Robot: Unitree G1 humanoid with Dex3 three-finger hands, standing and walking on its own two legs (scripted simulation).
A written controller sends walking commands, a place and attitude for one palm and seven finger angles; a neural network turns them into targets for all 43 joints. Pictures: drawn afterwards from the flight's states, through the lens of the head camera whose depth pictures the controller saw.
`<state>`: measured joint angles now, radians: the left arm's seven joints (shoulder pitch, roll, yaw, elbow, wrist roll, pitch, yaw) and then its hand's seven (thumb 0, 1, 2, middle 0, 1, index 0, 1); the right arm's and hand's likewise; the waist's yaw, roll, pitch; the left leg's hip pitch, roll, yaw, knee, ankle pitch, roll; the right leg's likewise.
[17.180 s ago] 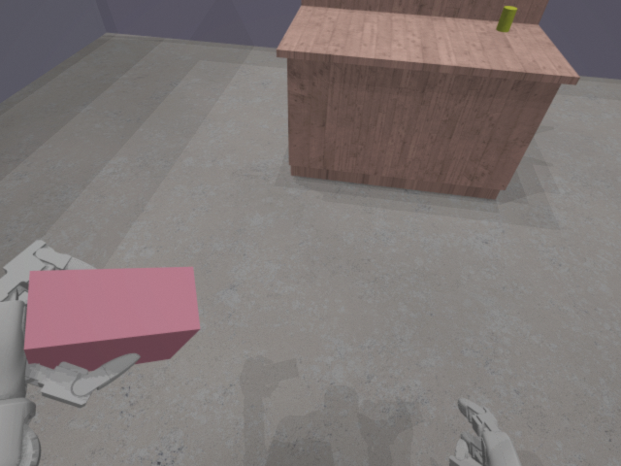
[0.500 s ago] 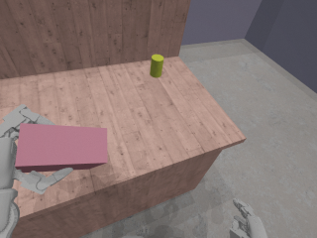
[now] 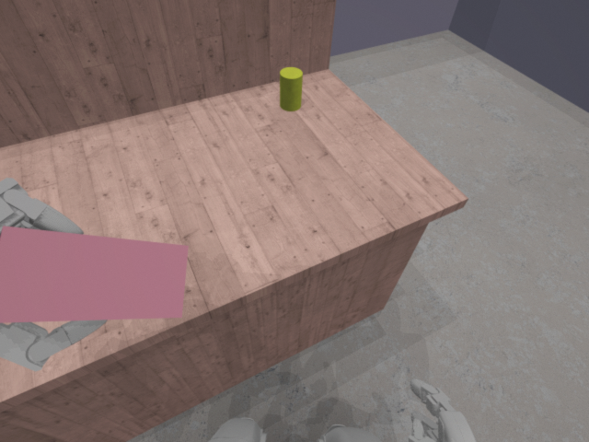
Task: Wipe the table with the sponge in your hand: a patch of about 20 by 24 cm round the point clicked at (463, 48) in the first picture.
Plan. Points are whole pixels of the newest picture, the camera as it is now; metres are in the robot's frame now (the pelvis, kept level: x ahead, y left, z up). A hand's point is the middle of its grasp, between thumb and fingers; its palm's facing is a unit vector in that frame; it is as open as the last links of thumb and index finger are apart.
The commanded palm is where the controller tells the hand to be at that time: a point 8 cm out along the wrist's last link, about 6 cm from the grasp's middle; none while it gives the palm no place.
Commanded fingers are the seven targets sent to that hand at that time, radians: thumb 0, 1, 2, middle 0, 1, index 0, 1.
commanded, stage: come to a stop and stand still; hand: left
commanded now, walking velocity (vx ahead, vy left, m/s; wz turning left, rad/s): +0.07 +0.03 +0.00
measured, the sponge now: (112, 278) +0.24 +0.19 +0.17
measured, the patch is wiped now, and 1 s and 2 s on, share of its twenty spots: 0.00 0.00 0.00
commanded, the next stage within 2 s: look again from close up in 0.78 s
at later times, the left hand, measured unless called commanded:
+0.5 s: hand out of the picture +0.17 +0.25 +0.21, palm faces +0.43 -0.76 -0.49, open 10.4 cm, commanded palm +0.10 +0.29 +0.21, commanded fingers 0.00 0.10 1.30 -1.20 -1.60 -1.20 -1.60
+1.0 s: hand out of the picture +0.13 +0.26 +0.20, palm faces +0.40 -0.76 -0.51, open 10.4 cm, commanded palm +0.08 +0.28 +0.21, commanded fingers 0.00 0.10 1.30 -1.20 -1.60 -1.20 -1.60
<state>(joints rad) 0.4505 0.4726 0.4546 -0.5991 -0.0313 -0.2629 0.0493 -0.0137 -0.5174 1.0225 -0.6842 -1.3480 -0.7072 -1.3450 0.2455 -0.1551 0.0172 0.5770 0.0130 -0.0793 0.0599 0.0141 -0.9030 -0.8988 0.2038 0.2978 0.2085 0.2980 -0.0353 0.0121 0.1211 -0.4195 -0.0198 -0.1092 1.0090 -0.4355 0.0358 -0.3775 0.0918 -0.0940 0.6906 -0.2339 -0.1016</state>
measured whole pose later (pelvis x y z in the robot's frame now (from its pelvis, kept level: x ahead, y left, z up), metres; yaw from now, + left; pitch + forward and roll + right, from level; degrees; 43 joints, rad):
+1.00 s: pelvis -0.08 -0.01 +0.02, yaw +2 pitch -1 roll +0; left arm 0.51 0.46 0.49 -0.51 -0.06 -0.23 0.10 -0.01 -0.52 1.02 -0.69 -1.34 -0.71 -1.34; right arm 0.23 -0.20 -0.03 0.59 0.04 -0.08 0.02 0.01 -0.91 -0.90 0.20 0.30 0.20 0.30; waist -0.03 -0.01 0.07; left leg -0.45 -0.03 -0.05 1.05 -0.40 0.03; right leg -0.36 0.04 -0.03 0.62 -0.24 -0.06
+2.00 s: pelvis -0.15 -0.05 +0.01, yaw +2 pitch -2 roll +0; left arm 0.51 0.42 0.46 -0.46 -0.06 -0.18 0.09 -0.01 -0.53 1.02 -0.70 -1.33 -0.72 -1.32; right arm 0.27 -0.19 -0.02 0.61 0.02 -0.01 0.03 0.02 -0.91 -0.90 0.20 0.30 0.20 0.30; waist 0.00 -0.02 0.06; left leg -0.58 0.04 -0.03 1.38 -0.41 0.03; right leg -0.36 0.08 -0.08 0.66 -0.28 -0.13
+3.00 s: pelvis +0.01 -0.27 +0.01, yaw +4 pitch -2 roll +1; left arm 0.43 0.36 0.37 -0.41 -0.03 -0.17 0.10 -0.01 -0.53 1.03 -0.70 -1.32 -0.73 -1.31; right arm 0.23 -0.21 -0.01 0.64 0.03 -0.09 0.01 0.01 -0.91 -0.90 0.20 0.30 0.20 0.30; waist 0.04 0.05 0.09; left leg -0.51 0.08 0.00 1.27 -0.43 0.01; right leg -0.33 0.02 -0.12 0.68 -0.32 -0.10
